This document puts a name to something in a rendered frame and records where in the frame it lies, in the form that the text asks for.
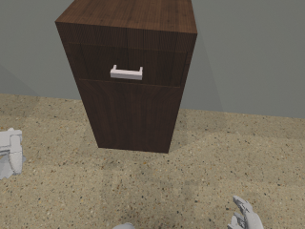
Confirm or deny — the left robot hand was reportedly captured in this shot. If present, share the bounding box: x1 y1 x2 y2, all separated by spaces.
0 127 27 180

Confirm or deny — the right robot hand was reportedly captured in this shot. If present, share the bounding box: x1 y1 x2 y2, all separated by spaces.
228 195 264 229

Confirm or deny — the handle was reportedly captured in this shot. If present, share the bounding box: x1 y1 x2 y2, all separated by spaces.
110 65 143 80

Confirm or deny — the cabinet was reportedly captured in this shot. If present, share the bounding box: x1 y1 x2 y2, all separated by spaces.
54 0 198 154

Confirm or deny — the drawer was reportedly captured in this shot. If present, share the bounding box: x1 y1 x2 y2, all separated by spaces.
69 42 187 87

